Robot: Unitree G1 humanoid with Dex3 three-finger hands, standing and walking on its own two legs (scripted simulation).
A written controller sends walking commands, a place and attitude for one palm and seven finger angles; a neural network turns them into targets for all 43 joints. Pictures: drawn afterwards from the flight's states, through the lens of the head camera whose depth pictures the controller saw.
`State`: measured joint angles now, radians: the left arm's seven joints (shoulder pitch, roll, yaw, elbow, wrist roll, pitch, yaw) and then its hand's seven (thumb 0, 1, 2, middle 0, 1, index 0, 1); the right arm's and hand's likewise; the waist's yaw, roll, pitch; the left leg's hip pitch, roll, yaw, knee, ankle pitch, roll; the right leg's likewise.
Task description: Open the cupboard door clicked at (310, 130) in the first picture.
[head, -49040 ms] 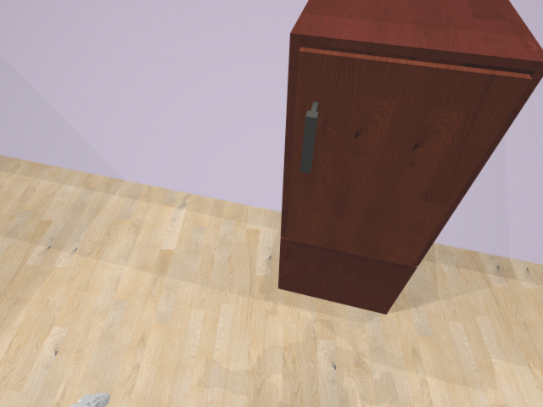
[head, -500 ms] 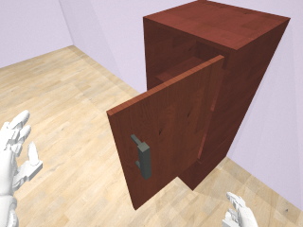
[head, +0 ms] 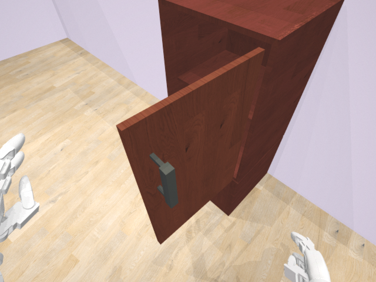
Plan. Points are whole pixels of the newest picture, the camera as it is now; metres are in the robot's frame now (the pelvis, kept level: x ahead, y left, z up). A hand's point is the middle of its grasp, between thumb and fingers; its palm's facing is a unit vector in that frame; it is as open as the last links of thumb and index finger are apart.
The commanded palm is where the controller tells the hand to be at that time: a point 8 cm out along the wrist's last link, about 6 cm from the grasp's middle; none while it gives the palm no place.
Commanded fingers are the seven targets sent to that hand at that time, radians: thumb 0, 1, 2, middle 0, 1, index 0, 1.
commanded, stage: step back with the hand held close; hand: left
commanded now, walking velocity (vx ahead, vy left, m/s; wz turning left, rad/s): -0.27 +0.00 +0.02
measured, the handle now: (163, 181) +0.32 +0.08 +0.04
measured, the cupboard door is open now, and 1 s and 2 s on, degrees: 87 87 87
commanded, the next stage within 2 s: stop stepping back and stand still in 0.94 s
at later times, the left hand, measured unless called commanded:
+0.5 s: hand out of the picture +0.12 +0.29 +0.16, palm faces +0.46 -0.76 -0.45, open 7.4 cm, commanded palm +0.06 +0.33 +0.17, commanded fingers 0.00 0.90 0.90 -0.20 -0.30 -0.20 -0.30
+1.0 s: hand out of the picture +0.05 +0.29 +0.17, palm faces +0.34 -0.84 -0.43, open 7.4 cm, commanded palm -0.01 +0.33 +0.17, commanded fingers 0.00 0.90 0.90 -0.20 -0.30 -0.20 -0.30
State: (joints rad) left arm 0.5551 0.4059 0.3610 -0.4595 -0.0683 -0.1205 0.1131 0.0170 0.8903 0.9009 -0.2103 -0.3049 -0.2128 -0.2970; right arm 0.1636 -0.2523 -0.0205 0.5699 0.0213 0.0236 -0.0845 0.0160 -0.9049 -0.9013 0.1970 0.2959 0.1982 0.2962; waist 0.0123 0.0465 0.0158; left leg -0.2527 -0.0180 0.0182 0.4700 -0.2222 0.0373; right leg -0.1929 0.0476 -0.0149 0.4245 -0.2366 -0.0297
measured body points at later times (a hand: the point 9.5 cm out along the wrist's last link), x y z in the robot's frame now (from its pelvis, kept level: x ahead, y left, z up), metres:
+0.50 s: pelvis -0.08 +0.02 -0.02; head -0.06 +0.03 +0.43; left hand +0.09 +0.33 +0.18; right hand +0.09 -0.21 -0.10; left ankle +0.01 +0.09 -0.74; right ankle -0.01 -0.10 -0.74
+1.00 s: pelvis -0.17 +0.04 -0.01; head -0.13 +0.07 +0.44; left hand +0.03 +0.33 +0.19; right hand +0.03 -0.17 -0.07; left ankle +0.00 +0.10 -0.74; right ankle -0.31 -0.07 -0.73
